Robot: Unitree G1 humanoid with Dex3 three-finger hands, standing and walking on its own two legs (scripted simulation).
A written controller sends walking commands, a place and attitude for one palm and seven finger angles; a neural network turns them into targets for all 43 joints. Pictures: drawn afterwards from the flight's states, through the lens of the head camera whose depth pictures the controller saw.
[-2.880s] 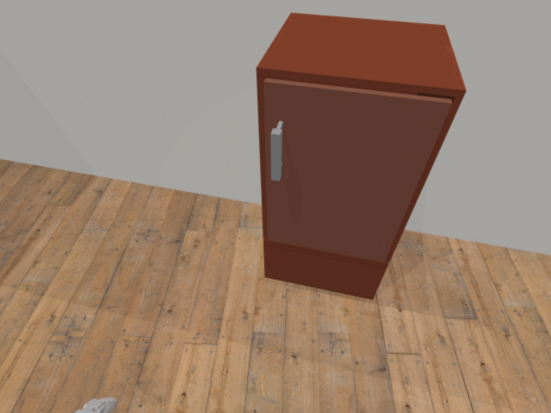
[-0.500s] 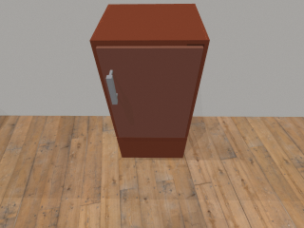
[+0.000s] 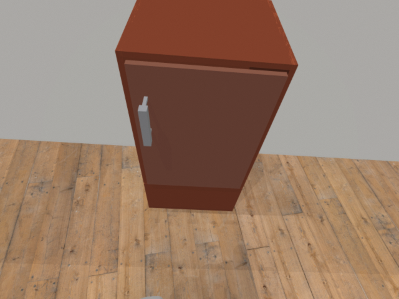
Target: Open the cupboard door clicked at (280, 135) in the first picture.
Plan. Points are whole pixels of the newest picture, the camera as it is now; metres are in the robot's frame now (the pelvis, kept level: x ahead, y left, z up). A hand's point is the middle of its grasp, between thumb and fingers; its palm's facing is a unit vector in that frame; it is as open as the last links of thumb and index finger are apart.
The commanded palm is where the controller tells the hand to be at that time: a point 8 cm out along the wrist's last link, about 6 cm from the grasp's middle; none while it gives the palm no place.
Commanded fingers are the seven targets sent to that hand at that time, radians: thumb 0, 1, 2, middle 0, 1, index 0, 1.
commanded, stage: come to a stop and stand still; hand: left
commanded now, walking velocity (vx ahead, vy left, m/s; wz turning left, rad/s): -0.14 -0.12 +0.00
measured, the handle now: (146, 121) +0.56 +0.20 -0.05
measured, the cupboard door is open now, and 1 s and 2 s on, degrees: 0 0 0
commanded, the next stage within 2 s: look again from close up in 0.78 s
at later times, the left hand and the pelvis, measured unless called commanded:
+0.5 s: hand out of the picture -0.01 +0.10 -0.16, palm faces +0.06 -0.97 -0.23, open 7.3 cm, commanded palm none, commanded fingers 0.00 0.90 0.90 -0.20 -0.30 -0.20 -0.30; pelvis -0.05 -0.08 +0.00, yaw +1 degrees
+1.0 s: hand out of the picture -0.12 +0.08 -0.17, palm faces +0.07 -0.98 -0.17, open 7.4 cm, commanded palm none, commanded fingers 0.00 0.90 0.90 -0.20 -0.30 -0.20 -0.30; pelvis -0.07 -0.07 +0.00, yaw +2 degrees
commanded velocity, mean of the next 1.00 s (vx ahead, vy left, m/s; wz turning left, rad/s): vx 0.00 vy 0.00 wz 0.00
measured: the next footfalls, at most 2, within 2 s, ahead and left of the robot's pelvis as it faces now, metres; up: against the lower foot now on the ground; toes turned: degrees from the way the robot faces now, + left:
right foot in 0.26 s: +0.00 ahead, -0.17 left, +0.00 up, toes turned -3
left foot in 0.56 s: -0.05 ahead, +0.04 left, +0.00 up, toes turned +5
